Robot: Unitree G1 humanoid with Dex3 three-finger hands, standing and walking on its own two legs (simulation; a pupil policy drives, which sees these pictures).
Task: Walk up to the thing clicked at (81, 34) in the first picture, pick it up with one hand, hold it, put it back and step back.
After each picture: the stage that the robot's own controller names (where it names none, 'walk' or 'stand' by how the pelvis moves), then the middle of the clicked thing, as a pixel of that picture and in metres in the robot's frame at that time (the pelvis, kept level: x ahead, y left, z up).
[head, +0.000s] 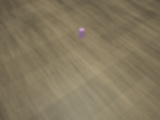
stand; (81, 33) +1.54 +0.03 -0.72
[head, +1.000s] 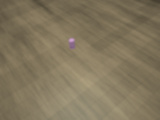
walk; (71, 43) +1.41 +0.26 -0.72
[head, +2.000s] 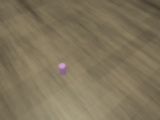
walk; (62, 69) +0.90 +0.25 -0.71
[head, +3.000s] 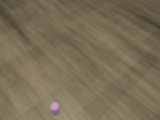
walk; (55, 109) +0.53 +0.20 -0.70
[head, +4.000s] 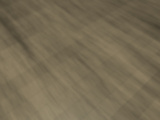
stand; out of the picture +0.32 +0.18 -0.71
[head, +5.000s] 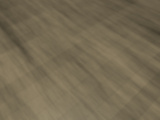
stand; out of the picture +0.31 +0.18 -0.72
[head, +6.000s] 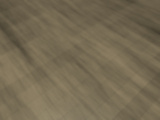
stand; out of the picture +0.30 +0.18 -0.73
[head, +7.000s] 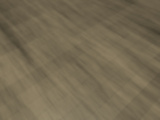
stand; out of the picture +0.30 +0.19 -0.73
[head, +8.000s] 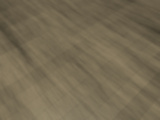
stand; out of the picture +0.29 +0.19 -0.73
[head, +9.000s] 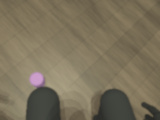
go down; (37, 80) +0.37 +0.20 -0.40
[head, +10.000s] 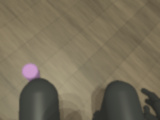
go down; (31, 73) +0.38 +0.23 -0.32
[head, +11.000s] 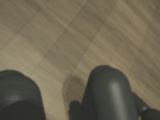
close in; out of the picture +0.35 +0.27 -0.22
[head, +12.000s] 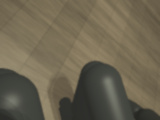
close; out of the picture +0.35 +0.27 -0.21
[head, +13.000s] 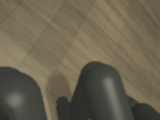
lift; out of the picture +0.34 +0.27 -0.22
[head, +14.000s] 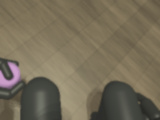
lift; (8, 79) +0.30 +0.26 -0.08
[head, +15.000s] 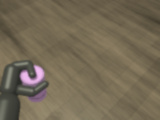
hold; (34, 84) +0.33 +0.17 +0.04
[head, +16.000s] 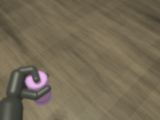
hold; (39, 89) +0.32 +0.17 +0.00
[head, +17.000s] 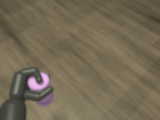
hold; (42, 90) +0.32 +0.16 +0.00
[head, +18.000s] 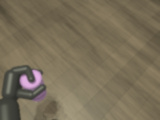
crouch; (34, 86) +0.34 +0.18 -0.06
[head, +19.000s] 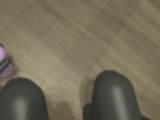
lower; out of the picture +0.39 +0.25 -0.15
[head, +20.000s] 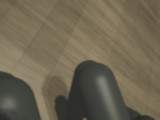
lower; out of the picture +0.37 +0.29 -0.22
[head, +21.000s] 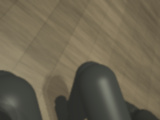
lower; out of the picture +0.37 +0.29 -0.22
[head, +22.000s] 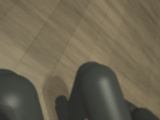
lower; out of the picture +0.36 +0.29 -0.22
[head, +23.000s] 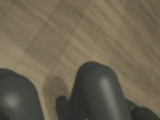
lower; out of the picture +0.36 +0.29 -0.22
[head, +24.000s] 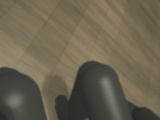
withdraw; out of the picture +0.35 +0.27 -0.22
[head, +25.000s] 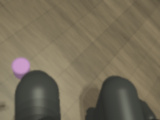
stand; (21, 69) +0.37 +0.24 -0.27
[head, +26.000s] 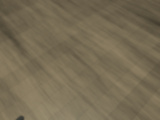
stand; out of the picture +0.30 +0.17 -0.65
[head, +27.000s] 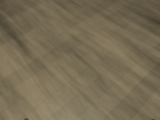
stand; out of the picture +0.33 +0.19 -0.66
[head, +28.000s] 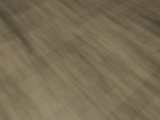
stand; out of the picture +0.33 +0.18 -0.68
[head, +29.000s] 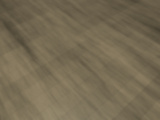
walk; out of the picture +0.33 +0.18 -0.72
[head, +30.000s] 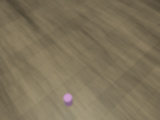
walk; (68, 100) +0.50 +0.14 -0.70
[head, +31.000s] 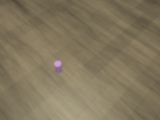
walk; (58, 67) +0.80 +0.22 -0.70
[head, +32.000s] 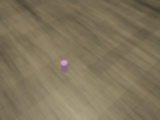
stand; (64, 66) +0.96 +0.18 -0.71
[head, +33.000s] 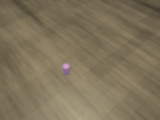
stand; (66, 69) +0.96 +0.19 -0.73
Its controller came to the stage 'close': yes
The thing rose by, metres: 0.71
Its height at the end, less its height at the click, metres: +0.00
